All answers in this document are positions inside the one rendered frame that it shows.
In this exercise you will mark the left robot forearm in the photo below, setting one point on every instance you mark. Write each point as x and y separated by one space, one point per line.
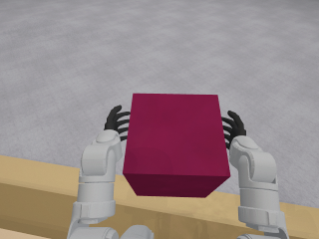
95 198

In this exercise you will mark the robot left thigh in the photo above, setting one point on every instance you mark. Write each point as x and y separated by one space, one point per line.
138 232

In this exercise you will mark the left robot upper arm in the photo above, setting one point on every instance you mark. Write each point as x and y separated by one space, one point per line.
95 233

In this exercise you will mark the right robot forearm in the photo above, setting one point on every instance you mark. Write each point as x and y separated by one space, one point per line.
259 205

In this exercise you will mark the robot left hand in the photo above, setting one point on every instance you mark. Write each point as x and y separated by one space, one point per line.
113 124

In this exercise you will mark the robot right hand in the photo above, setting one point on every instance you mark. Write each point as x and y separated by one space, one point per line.
236 129

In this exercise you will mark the carton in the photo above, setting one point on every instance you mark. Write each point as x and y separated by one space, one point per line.
175 145

